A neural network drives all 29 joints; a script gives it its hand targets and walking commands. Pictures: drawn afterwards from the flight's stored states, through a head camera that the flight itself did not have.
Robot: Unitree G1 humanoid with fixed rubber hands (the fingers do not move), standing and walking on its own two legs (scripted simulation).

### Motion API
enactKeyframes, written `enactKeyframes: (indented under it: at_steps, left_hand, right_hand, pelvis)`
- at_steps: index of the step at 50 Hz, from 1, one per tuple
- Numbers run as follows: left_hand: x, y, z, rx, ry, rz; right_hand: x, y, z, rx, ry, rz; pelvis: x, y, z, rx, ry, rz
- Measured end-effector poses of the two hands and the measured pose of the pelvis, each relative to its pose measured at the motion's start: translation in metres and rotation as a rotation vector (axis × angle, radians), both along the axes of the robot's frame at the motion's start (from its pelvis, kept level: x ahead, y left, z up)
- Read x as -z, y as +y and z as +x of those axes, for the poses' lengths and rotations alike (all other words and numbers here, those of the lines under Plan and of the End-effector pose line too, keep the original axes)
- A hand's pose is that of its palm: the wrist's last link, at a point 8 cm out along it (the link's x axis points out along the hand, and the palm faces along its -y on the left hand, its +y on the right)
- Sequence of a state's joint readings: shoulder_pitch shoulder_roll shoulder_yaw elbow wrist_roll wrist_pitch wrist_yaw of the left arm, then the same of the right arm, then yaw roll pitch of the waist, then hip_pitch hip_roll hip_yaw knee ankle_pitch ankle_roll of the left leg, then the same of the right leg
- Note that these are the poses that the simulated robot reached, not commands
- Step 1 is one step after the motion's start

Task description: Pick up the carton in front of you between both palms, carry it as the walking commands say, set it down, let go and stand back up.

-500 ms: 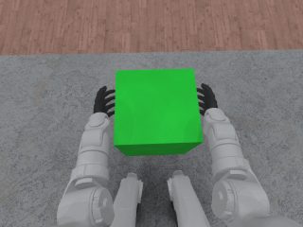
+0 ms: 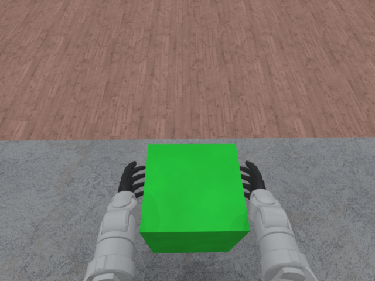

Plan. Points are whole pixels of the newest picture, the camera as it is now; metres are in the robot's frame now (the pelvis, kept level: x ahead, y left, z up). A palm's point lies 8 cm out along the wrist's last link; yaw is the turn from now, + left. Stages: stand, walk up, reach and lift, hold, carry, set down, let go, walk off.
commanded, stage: reach and lift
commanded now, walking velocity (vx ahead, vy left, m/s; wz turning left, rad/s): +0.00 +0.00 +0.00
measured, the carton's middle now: (191, 202) +0.32 +0.00 -0.09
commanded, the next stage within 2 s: hold in 1.22 s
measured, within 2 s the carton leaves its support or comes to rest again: neither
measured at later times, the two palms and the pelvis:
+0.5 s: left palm (118, 191) +0.29 +0.15 +0.05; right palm (266, 191) +0.28 -0.15 +0.05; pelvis -0.01 +0.00 +0.03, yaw +0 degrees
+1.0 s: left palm (117, 184) +0.29 +0.15 +0.06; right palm (266, 184) +0.29 -0.15 +0.06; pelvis +0.01 +0.00 +0.03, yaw +0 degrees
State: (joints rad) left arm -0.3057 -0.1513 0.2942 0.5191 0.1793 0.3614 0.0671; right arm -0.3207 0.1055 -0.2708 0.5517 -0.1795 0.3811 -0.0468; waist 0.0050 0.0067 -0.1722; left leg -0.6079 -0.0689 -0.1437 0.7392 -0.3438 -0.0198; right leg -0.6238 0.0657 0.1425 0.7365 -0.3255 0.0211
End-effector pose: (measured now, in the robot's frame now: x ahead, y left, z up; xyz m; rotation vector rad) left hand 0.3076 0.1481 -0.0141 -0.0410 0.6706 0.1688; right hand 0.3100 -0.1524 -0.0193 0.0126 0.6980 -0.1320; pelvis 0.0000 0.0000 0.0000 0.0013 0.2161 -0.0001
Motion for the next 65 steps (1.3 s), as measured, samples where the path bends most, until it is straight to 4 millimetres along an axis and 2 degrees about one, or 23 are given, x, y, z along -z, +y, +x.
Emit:
enactKeyframes:
  at_steps: [9,14,21,28,51,65]
  left_hand:
    - [-0.051,0.003,-0.012,0.027,-0.021,0.020]
    - [-0.065,0.004,-0.018,0.042,-0.010,0.032]
    - [-0.064,0.002,-0.023,0.047,0.020,0.035]
    - [-0.068,0.002,-0.021,0.045,0.006,0.038]
    - [-0.079,0.003,-0.014,0.059,0.005,0.053]
    - [-0.089,0.003,-0.017,0.060,-0.012,0.056]
  right_hand:
    - [-0.051,0.003,-0.015,0.002,-0.021,-0.013]
    - [-0.065,0.004,-0.022,-0.007,-0.011,-0.029]
    - [-0.065,0.002,-0.028,-0.009,0.020,-0.033]
    - [-0.068,0.002,-0.025,-0.014,0.005,-0.034]
    - [-0.079,0.003,-0.019,-0.022,0.003,-0.048]
    - [-0.090,0.003,-0.022,-0.020,-0.014,-0.049]
  pelvis:
    - [-0.024,0.000,0.008,0.000,-0.163,-0.001]
    - [-0.028,0.000,0.004,-0.002,-0.232,-0.001]
    - [-0.027,0.000,-0.008,-0.001,-0.268,-0.001]
    - [-0.027,-0.001,-0.013,0.000,-0.272,-0.001]
    - [-0.033,-0.001,0.007,-0.001,-0.285,-0.002]
    - [-0.035,0.000,0.007,0.000,-0.302,-0.002]
